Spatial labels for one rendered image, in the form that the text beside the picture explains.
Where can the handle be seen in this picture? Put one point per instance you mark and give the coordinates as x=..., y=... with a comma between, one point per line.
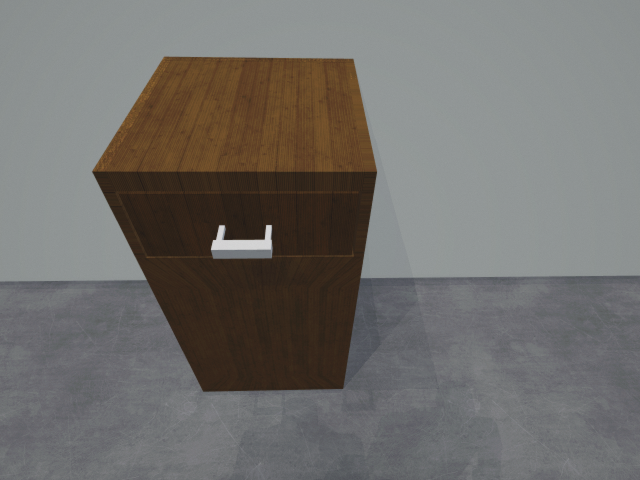
x=242, y=249

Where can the cabinet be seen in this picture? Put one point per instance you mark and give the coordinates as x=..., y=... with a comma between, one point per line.
x=250, y=124

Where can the drawer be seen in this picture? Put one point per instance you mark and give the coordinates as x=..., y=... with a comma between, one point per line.
x=185, y=223

